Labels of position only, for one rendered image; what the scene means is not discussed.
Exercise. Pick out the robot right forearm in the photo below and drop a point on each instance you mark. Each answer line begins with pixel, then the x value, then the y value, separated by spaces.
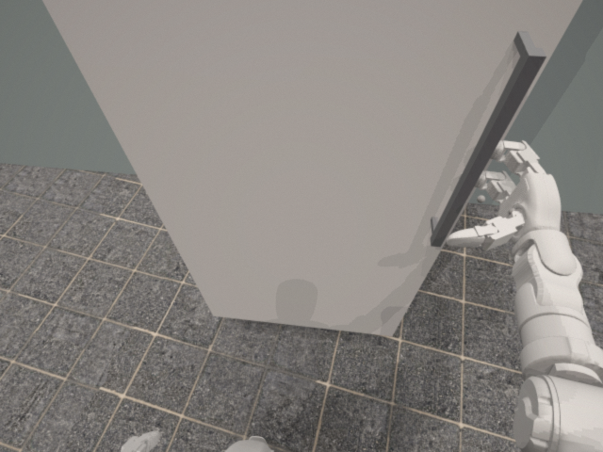
pixel 556 335

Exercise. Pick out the fridge door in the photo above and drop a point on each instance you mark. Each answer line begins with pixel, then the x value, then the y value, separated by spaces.
pixel 296 150

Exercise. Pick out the handle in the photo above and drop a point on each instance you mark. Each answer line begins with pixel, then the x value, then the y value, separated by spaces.
pixel 530 61

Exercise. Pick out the right robot upper arm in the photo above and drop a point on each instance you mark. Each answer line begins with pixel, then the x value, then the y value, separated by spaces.
pixel 558 415

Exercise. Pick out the left robot shin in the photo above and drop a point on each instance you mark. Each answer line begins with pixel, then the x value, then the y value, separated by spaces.
pixel 257 438

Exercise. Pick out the robot right hand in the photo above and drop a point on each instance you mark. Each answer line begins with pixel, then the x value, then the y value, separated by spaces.
pixel 536 200

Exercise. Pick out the robot left hand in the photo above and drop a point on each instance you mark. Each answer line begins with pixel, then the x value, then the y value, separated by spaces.
pixel 143 443

